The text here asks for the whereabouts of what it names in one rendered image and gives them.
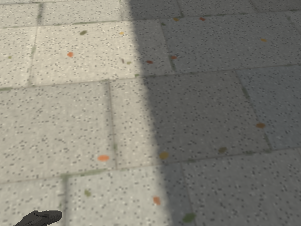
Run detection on left robot hand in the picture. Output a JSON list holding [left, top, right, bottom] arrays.
[[13, 210, 62, 226]]

